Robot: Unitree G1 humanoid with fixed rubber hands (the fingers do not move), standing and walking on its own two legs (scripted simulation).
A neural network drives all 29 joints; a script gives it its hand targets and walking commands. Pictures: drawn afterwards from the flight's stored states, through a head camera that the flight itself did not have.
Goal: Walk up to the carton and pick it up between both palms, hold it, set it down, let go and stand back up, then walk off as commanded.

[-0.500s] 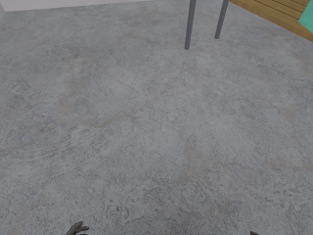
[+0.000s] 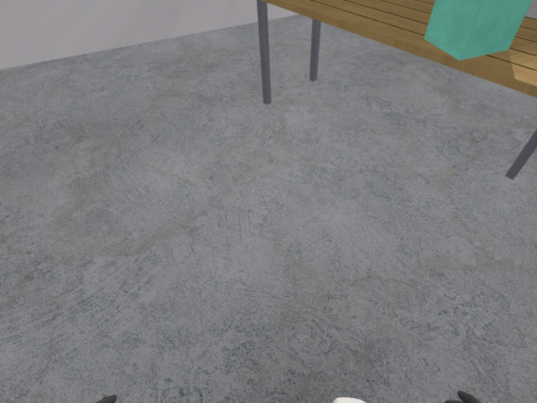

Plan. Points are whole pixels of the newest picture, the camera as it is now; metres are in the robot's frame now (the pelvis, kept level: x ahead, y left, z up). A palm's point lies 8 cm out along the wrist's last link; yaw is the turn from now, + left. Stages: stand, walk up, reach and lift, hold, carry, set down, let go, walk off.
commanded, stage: walk up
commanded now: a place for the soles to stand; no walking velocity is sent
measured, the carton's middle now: (479, 7) +1.31 -0.69 +0.05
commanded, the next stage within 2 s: none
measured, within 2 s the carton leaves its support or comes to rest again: neither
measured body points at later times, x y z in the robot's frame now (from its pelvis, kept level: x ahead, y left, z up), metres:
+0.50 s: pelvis +0.12 -0.03 +0.01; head +0.14 -0.01 +0.46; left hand +0.26 +0.24 -0.13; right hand +0.14 -0.37 -0.08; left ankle +0.11 +0.08 -0.72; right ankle +0.05 -0.14 -0.66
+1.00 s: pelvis +0.25 -0.07 -0.01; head +0.28 -0.09 +0.44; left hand +0.46 +0.17 -0.12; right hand +0.24 -0.40 -0.12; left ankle +0.37 +0.02 -0.71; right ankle +0.18 -0.20 -0.72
